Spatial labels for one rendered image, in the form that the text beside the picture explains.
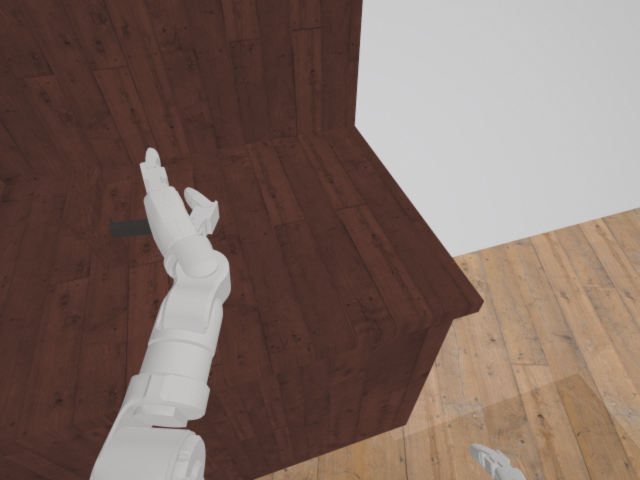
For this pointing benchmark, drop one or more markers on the left robot forearm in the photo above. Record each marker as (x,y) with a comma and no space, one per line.
(171,387)

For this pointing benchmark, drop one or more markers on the robot left upper arm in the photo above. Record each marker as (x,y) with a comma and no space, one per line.
(145,453)

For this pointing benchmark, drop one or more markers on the robot right hand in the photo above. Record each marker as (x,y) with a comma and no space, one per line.
(497,465)

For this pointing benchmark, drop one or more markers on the robot left hand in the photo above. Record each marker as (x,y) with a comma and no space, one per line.
(168,219)

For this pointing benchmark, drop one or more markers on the counter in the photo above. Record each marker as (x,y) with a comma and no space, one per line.
(341,294)

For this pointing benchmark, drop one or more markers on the tap lever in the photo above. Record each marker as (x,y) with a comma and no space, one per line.
(131,228)

